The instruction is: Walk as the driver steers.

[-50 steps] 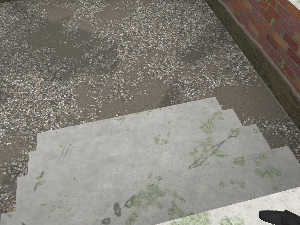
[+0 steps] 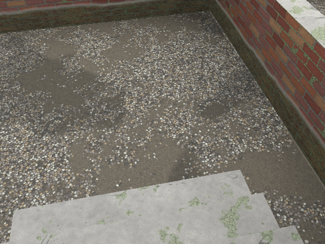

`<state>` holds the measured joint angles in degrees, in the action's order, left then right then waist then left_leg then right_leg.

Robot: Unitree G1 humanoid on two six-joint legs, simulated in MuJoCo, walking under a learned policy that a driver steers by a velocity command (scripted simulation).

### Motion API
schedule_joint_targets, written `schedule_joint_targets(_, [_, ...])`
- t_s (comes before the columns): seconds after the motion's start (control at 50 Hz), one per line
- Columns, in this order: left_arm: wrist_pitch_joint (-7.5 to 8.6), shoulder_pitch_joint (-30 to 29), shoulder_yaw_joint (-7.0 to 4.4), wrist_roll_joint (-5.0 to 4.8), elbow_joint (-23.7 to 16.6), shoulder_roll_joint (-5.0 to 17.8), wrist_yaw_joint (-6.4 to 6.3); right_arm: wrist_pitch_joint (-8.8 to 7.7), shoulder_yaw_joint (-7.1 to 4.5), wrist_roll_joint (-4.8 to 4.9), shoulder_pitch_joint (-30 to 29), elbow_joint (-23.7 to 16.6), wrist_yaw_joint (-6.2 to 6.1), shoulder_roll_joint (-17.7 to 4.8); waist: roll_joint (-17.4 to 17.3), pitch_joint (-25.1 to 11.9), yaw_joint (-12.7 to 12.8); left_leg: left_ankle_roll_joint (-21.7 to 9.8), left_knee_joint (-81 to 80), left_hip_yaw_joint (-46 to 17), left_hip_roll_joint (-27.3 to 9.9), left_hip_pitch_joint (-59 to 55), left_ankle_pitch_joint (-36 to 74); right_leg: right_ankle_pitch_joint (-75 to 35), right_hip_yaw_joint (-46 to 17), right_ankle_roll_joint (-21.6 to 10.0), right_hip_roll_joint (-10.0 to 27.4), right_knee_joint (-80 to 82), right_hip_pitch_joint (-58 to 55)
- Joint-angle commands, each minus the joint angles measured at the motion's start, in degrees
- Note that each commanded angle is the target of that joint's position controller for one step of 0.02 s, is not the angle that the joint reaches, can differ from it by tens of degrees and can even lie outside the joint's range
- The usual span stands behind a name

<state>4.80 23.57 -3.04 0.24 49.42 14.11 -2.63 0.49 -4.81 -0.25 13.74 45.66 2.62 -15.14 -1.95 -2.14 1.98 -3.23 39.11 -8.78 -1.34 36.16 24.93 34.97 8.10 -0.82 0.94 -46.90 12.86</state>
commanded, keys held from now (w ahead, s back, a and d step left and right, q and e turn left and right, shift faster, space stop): q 0.52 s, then no key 0.48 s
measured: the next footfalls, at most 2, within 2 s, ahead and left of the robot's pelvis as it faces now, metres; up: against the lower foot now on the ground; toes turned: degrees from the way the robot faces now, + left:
left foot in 0.14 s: +0.18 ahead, +0.13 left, -0.17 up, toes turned +6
right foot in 0.60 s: +0.26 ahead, -0.10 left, -0.17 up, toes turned +27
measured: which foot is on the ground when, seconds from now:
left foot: up 0.00-0.12, down 0.14-0.62, up 0.64-0.94, down 0.96-1.00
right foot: down 0.00-0.14, up 0.16-0.58, down 0.60-1.00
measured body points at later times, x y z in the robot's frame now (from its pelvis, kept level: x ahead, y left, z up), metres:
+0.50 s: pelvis +0.16 +0.03 -0.15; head +0.17 +0.06 +0.30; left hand +0.26 +0.33 -0.25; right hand +0.35 -0.19 -0.25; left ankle +0.14 +0.13 -0.86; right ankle +0.26 -0.11 -0.79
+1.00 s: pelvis +0.18 +0.00 -0.14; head +0.18 +0.00 +0.31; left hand +0.14 +0.23 -0.28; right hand +0.35 -0.18 -0.27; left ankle +0.11 +0.11 -0.87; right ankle +0.22 -0.12 -0.86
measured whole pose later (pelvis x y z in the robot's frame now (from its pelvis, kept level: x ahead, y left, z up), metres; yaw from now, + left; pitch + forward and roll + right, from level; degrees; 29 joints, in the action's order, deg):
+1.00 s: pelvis +0.18 +0.00 -0.14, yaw +24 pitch +0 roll -1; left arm -1.5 17.5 -0.8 -0.3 46.7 9.6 -0.2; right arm 5.7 -0.8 -0.1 15.7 44.4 -0.7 -9.5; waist -0.5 0.4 0.8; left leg 0.6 35.1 -5.5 1.0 14.5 -19.9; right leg 19.1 -1.6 -0.2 -1.4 -35.2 16.0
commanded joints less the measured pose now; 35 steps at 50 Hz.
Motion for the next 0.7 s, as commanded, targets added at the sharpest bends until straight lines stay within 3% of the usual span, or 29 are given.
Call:
schedule_joint_targets(0.02, [-1.02,4.5,-1.35,-0.27,-0.8,5.8,-0.76,0.11,0.66,0.8,-9.3,-5.9,1.16,-0.7,5.2,8.0,4.7,0.5,-3.7,1.1,-1.1,6.5,-2.9,-19.2,-10.9,-6.8,15.5,0.5,1.3])
schedule_joint_targets(0.04, [-1.73,4.0,-1.37,-0.37,-1.3,6.2,-1.26,-0.03,0.7,1.17,-10.0,-6.3,1.61,-1.3,5.4,9.2,5.1,0.9,-7.8,2.4,-1.7,5.6,-3.8,-22.8,-10.2,-5.7,15.5,-2.5,1.6])
schedule_joint_targets(0.08, [-2.65,2.0,-1.73,-0.75,-1.7,7.6,-1.24,0.65,-0.09,0.78,-3.6,-3.5,1.47,-2.4,6.9,5.6,2.3,1.4,-4.3,9.1,0.4,-9.2,-4.0,-31.1,-7.2,-3.9,15.2,-11.6,8.5])
schedule_joint_targets(0.12, [-2.28,-2.5,-1.15,-2.36,-1.2,6.3,-0.53,0.32,-1.99,1.21,11.3,1.7,0.32,-4.9,4.8,2.3,-6.2,-1.4,-20.3,10.8,0.7,-25.2,-3.3,-40.6,-3.7,-0.8,11.9,-31.6,8.9])
schedule_joint_targets(0.14, [-1.13,-2.9,-1.58,-2.44,-0.7,7.7,-0.34,-0.27,-2.6,-0.03,16.9,4.3,-0.28,-7.6,-5.1,0.5,-11.1,-5.3,-24.7,10.4,-0.1,-38.4,14.0,-23.4,0.4,1.3,4.8,-55.0,15.6])
schedule_joint_targets(0.16, [0.19,5.3,-0.37,-0.36,-3.7,2.4,0.65,-1.48,-1.87,-2.14,16.8,3.4,-0.45,-13.9,-19.8,-5.8,-4.9,-14.4,1.0,-5.4,-12.8,-61.1,56.4,21.4,-4.7,6.1,-1.1,-79.9,43.2])
schedule_joint_targets(0.18, [1.03,4.2,0.44,-1.7,-5.6,5.4,1.29,-0.92,-1.42,-0.49,18.0,1.9,-0.71,-12.6,-18.7,-18.7,-7.6,-21.2,3.2,-13.6,-18.6,-67.6,60.9,20.5,-12.5,8.1,-0.1,-82.9,47.1])
schedule_joint_targets(0.2, [0.59,-2.9,0.05,-2.54,-8.0,7.9,1.0,0.09,-0.61,0.28,15.2,0.0,-1.34,-10.4,-6.9,-18.9,-9.2,-21.5,-3.0,-15.1,-19.9,-62.6,44.4,15.1,-13.2,7.1,1.9,-80.2,48.6])
schedule_joint_targets(0.22, [-0.39,-5.8,0.42,-3.01,-10.1,7.0,-0.06,0.54,-0.96,1.4,10.1,-0.4,-1.86,-12.0,1.2,-15.6,-5.2,-21.8,-8.0,-19.5,-19.7,-52.9,17.7,5.1,-13.4,5.7,3.7,-72.4,49.1])
schedule_joint_targets(0.24, [-1.84,-9.5,0.98,-3.21,-11.5,5.1,-1.66,0.72,-0.56,1.1,4.5,-1.8,-2.36,-12.3,1.5,-9.9,-3.1,-22.5,-10.9,-26.4,-22.3,-41.5,6.9,1.1,-14.1,6.1,4.2,-69.0,49.0])
schedule_joint_targets(0.26, [-3.2,-9.9,0.36,-2.32,-11.0,6.2,-2.55,0.48,0.86,0.16,2.1,-3.0,-3.2,-9.0,5.1,-5.5,-1.7,-20.9,-10.9,-26.5,-22.4,-31.5,2.3,-3.4,-16.7,5.8,4.4,-67.4,47.5])
schedule_joint_targets(0.28, [-4.54,-6.7,-0.92,-2.07,-10.0,8.2,-3.11,-0.07,1.29,-0.16,1.3,-3.9,-2.97,-8.1,4.8,-2.2,0.6,-17.6,-10.9,-21.4,-16.4,-22.7,-2.9,-9.9,-15.9,4.7,3.7,-58.8,43.6])
schedule_joint_targets(0.3, [-4.92,-4.8,-1.67,-0.88,-9.0,7.9,-3.39,-1.01,1.31,-0.14,-1.0,-5.1,-2.68,-7.6,2.9,-0.1,2.3,-15.4,-9.4,-17.7,-11.8,-17.3,0.0,-13.7,-15.5,4.5,3.3,-53.1,41.2])
schedule_joint_targets(0.32, [-4.73,-6.3,-1.9,0.68,-10.3,8.1,-3.45,-1.44,1.46,0.72,-0.9,-5.2,-3.93,-7.2,2.8,1.7,2.0,-12.9,-10.6,-11.1,-6.9,-12.8,-0.1,-23.3,-14.7,5.0,2.3,-36.4,37.0])
schedule_joint_targets(0.34, [-4.19,-9.2,-1.54,2.05,-11.9,5.9,-3.28,-1.21,1.28,1.21,-0.3,-4.9,-5.22,-7.2,-0.3,-0.5,1.4,-11.5,-9.5,-8.8,-4.0,-13.4,2.3,-28.9,-13.0,5.2,1.2,-24.0,32.8])
schedule_joint_targets(0.36, [-3.59,-10.8,-0.36,2.37,-12.9,2.5,-2.61,-0.19,1.28,0.99,0.2,-4.8,-6.45,-6.6,-2.5,-5.5,1.0,-11.0,-6.7,-7.3,-3.0,-15.3,9.7,-33.3,-12.4,6.0,0.0,-19.4,27.2])
schedule_joint_targets(0.38, [-3.46,-11.4,0.37,1.84,-13.7,0.6,-1.67,0.75,1.48,0.82,0.0,-5.0,-7.23,-6.3,-4.9,-8.8,1.2,-11.2,-5.4,-8.2,-3.7,-18.1,14.2,-32.9,-12.8,6.6,-0.7,-18.5,25.1])
schedule_joint_targets(0.4, [-2.89,-6.8,-0.05,1.61,-11.5,2.9,-0.53,0.88,1.34,-0.45,-3.5,-7.0,-7.51,-8.6,-5.0,-13.0,3.1,-12.2,-2.2,-9.4,-5.1,-18.6,17.8,-38.6,-13.3,7.1,-0.8,-26.3,20.8])
schedule_joint_targets(0.42, [-3.21,-6.3,-0.44,1.37,-11.8,4.4,0.12,1.1,1.46,-0.16,-5.5,-8.5,-7.28,-8.0,-3.6,-13.1,3.6,-12.7,-2.0,-11.1,-5.8,-19.0,15.8,-35.4,-13.9,7.0,-0.8,-26.7,21.6])
schedule_joint_targets(0.46, [-4.3,-11.3,-0.38,1.6,-14.4,4.0,0.53,1.98,1.79,0.74,-5.2,-10.2,-6.7,-6.0,-1.7,-8.1,1.5,-13.3,-1.7,-17.1,-6.7,-19.5,8.4,-27.3,-14.6,6.2,-0.9,-26.8,26.0])
schedule_joint_targets(0.54, [-3.91,-16.3,-0.05,0.73,-17.2,4.4,2.13,3.08,1.44,0.66,-4.8,-12.5,-6.75,-6.2,-6.0,-4.2,-0.8,-13.5,-0.3,-22.9,-6.9,-24.7,3.0,-18.9,-15.6,4.5,-0.1,-18.7,28.2])
schedule_joint_targets(0.56, [-3.53,-14.9,-0.11,0.33,-16.6,4.9,2.68,3.27,1.48,0.77,-6.6,-13.2,-6.77,-6.0,-8.1,-4.7,-0.5,-12.3,-0.4,-22.0,-6.1,-24.0,4.3,-18.5,-14.6,4.1,0.3,-13.9,23.5])
schedule_joint_targets(0.58, [-3.71,-15.5,0.41,-0.34,-17.0,3.4,2.75,4.16,1.45,1.97,-6.0,-13.0,-6.53,-5.7,-8.9,-2.3,-0.7,-10.2,-3.5,-18.7,-2.3,-21.9,1.0,-13.0,-10.5,3.8,-1.9,-0.7,18.0])
schedule_joint_targets(0.6, [-3.54,-10.4,0.18,-0.75,-14.9,2.9,3.22,4.37,1.62,2.02,-7.5,-13.1,-6.63,-5.1,-8.6,-2.3,1.8,-8.5,-3.1,-18.3,-0.5,-16.8,-5.6,-20.9,-9.2,3.1,-2.2,6.7,6.2])
schedule_joint_targets(0.62, [-3.19,-6.5,-1.03,-0.18,-12.9,5.8,3.43,4.41,1.59,2.22,-5.3,-13.5,-6.94,-3.4,0.1,-1.7,0.9,-4.9,3.3,-14.6,5.3,-14.2,-17.4,-40.2,-13.8,0.2,-0.8,12.5,-0.4])
schedule_joint_targets(0.64, [-3.1,-5.0,-2.24,0.69,-11.8,10.3,3.37,4.36,1.8,2.17,-0.9,-13.9,-7.06,-0.9,14.6,-2.0,-2.1,0.2,17.0,-11.6,12.5,-6.4,-45.2,-62.8,-29.3,-7.3,9.3,15.0,-5.7])
schedule_joint_targets(0.66, [-2.98,-2.7,-1.27,0.69,-11.6,7.5,3.42,3.75,1.3,1.77,0.1,-12.5,-7.2,-1.9,17.1,-0.7,-1.9,3.6,28.8,-14.0,17.4,1.8,-67.4,-74.4,-38.9,-14.1,16.9,17.2,-8.2])
schedule_joint_targets(0.68, [-2.73,-5.9,-1.47,1.08,-12.1,9.1,4.07,3.15,0.29,2.19,-1.5,-13.9,-7.08,-3.9,16.5,-0.6,-4.4,5.4,36.0,-13.1,15.0,6.5,-69.1,-67.2,-47.3,-18.8,20.4,20.4,-5.9])
schedule_joint_targets(0.7, [-2.63,-8.1,-0.9,0.93,-13.1,6.6,4.55,3.72,-0.63,2.57,-4.8,-12.7,-7.63,-6.7,10.7,1.4,-3.1,6.8,40.9,-12.2,12.4,7.1,-65.4,-61.7,-44.5,-19.1,18.7,19.8,-3.4])
Keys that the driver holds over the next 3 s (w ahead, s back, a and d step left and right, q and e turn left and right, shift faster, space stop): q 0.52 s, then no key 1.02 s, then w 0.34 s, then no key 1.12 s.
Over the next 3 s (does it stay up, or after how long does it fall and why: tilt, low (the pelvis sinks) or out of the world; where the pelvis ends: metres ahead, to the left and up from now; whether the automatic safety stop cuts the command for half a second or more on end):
stays up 0.47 0.10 -0.29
